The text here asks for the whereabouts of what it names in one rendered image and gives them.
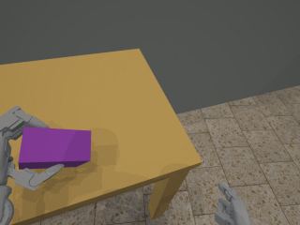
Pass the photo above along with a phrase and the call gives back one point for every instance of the robot left forearm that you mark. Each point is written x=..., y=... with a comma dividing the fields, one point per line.
x=6, y=205

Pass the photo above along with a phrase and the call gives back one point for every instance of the sponge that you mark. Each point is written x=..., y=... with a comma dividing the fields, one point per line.
x=42, y=147

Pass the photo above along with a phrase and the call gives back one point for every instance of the right robot hand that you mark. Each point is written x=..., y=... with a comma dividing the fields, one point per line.
x=236, y=211

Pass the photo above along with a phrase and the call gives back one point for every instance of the table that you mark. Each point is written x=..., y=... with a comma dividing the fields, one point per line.
x=136, y=137

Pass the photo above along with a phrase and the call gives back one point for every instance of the left robot hand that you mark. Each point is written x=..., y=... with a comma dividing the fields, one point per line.
x=12, y=123

